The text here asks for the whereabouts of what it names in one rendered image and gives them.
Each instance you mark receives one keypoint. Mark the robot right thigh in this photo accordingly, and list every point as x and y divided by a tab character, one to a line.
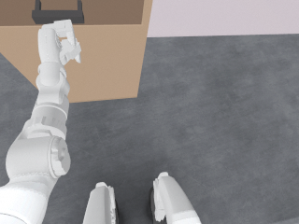
177	207

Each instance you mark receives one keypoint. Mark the left robot forearm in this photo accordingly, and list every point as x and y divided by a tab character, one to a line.
51	108

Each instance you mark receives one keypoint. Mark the drawer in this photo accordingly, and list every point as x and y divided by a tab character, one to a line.
95	12

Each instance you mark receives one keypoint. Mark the right robot foot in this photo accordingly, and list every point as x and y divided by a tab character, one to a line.
152	207

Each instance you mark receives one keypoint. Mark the robot left upper arm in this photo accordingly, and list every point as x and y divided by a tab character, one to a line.
34	166

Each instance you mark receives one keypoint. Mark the robot left hand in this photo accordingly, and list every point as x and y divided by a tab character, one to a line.
50	48

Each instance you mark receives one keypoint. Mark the cabinet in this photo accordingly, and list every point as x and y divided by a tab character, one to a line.
111	57

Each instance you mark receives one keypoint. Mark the handle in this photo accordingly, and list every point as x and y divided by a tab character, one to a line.
44	16

